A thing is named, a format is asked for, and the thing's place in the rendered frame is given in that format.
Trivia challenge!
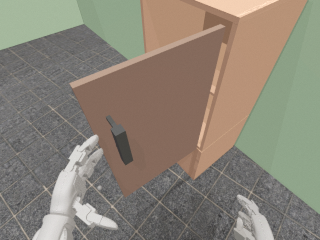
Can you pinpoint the robot left hand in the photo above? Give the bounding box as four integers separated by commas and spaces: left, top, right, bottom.
49, 135, 118, 230

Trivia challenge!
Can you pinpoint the robot right hand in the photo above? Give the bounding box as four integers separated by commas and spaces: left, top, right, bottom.
233, 194, 275, 240

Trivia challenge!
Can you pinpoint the cupboard door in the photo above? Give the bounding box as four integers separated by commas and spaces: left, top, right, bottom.
69, 24, 226, 198

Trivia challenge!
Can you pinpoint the handle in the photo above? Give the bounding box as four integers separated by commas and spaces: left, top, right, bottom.
106, 115, 133, 165

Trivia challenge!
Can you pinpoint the robot left forearm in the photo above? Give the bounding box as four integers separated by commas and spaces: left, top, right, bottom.
32, 213, 76, 240

